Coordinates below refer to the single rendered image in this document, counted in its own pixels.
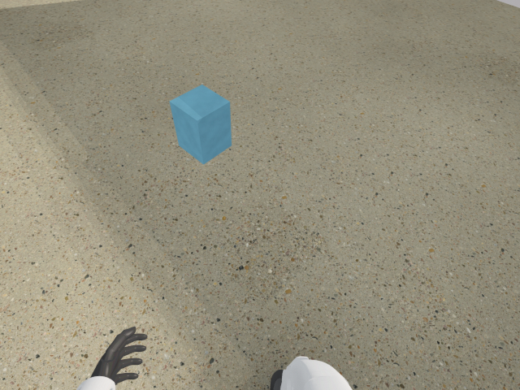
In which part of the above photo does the robot right thigh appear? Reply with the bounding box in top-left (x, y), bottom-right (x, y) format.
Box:
top-left (282, 359), bottom-right (353, 390)

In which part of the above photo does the robot left hand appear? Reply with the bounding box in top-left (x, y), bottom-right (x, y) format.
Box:
top-left (90, 327), bottom-right (148, 385)

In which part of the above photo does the carton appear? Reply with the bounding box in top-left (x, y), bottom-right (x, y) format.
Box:
top-left (170, 84), bottom-right (232, 165)

